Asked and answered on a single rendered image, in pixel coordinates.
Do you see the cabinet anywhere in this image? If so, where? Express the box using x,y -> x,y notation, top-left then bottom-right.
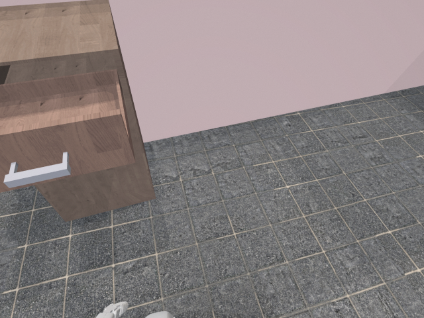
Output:
0,0 -> 156,222

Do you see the drawer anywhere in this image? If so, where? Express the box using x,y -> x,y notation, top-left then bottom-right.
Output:
0,69 -> 136,193

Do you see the handle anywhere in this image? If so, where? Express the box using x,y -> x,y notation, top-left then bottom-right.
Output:
4,152 -> 71,188

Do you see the robot left hand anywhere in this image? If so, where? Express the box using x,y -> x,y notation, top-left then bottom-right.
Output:
96,301 -> 129,318

